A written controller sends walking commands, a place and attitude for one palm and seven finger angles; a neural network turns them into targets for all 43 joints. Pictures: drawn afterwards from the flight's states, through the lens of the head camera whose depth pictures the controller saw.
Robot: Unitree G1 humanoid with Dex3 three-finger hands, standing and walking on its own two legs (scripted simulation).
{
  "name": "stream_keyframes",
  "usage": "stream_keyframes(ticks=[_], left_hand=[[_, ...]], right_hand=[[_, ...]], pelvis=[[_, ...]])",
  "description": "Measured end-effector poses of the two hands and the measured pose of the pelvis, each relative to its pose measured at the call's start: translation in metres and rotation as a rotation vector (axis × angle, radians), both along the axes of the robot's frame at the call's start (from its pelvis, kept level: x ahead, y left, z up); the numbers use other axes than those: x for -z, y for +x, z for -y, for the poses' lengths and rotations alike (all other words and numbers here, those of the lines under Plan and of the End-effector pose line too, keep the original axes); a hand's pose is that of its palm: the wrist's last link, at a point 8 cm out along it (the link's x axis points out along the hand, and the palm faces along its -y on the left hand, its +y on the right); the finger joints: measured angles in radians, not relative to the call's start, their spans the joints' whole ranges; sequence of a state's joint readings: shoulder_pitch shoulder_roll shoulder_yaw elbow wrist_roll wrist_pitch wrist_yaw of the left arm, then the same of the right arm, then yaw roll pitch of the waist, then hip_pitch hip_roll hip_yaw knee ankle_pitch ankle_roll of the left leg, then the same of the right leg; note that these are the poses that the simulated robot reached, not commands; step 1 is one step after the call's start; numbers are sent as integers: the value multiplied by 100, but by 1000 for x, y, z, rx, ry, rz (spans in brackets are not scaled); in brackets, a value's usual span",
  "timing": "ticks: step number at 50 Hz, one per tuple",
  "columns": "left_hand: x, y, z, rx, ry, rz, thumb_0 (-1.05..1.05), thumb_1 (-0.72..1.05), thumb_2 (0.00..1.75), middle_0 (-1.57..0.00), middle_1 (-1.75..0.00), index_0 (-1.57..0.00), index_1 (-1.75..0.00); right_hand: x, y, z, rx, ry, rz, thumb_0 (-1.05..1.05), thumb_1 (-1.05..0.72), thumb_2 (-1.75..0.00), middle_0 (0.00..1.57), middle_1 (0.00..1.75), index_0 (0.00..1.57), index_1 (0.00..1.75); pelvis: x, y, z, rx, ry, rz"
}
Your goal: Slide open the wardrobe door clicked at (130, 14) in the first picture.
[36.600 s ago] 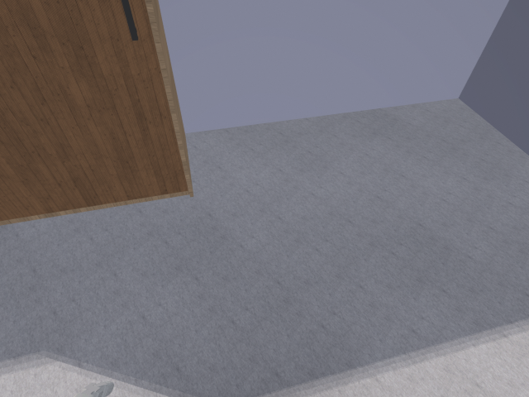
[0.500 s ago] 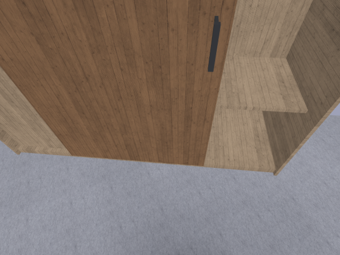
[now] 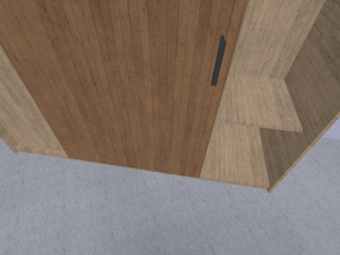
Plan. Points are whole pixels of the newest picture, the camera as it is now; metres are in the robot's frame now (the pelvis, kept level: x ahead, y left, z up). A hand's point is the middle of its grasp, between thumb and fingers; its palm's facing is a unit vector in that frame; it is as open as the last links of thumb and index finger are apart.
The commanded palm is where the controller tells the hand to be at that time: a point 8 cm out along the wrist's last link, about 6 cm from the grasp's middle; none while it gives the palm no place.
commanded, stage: let the arm hang, fingers relaxed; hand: right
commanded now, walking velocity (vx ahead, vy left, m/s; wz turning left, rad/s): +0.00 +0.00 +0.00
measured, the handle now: (218, 61) +0.68 -0.10 +0.12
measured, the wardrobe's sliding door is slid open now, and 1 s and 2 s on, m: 0.45 0.45 0.45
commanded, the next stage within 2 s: look to check the result in 0.14 s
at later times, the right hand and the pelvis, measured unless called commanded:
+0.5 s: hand out of the picture +0.00 -0.17 -0.18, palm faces +0.01 +0.98 -0.19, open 7.4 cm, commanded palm none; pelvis +0.01 +0.00 +0.00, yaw +0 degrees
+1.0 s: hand out of the picture +0.04 -0.19 -0.17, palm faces +0.01 +0.97 -0.23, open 7.4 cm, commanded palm none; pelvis +0.02 +0.00 +0.00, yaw +0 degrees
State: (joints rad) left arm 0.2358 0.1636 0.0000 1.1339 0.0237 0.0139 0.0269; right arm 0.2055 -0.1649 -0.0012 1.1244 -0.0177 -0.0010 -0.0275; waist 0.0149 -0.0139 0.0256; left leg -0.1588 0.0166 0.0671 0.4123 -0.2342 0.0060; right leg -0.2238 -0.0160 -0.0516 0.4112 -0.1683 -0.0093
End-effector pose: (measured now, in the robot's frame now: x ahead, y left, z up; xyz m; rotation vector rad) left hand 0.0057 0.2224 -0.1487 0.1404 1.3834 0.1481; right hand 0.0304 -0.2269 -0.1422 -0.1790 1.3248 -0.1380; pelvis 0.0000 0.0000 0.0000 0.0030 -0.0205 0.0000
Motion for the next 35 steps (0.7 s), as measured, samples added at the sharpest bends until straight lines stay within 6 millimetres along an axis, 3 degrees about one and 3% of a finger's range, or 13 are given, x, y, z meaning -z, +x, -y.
stream_keyframes(ticks=[10,22,35], left_hand=[[0,-11,6,-15,-8,-42,1,91,90,-20,-30,-20,-30],[0,-5,6,-11,-3,-51,1,92,90,-20,-30,-20,-30],[-4,15,-2,-1,20,-11,1,92,90,-20,-30,-20,-30]], right_hand=[[2,-11,-1,14,7,-42,0,-92,-90,20,30,20,30],[3,-37,-5,40,15,-121,0,-91,-90,20,30,20,30],[4,-24,-2,33,15,-96,0,-90,-90,20,30,20,30]], pelvis=[[0,3,0,0,2,-2],[-1,6,1,-1,3,-6],[-1,11,1,-1,3,-4]])
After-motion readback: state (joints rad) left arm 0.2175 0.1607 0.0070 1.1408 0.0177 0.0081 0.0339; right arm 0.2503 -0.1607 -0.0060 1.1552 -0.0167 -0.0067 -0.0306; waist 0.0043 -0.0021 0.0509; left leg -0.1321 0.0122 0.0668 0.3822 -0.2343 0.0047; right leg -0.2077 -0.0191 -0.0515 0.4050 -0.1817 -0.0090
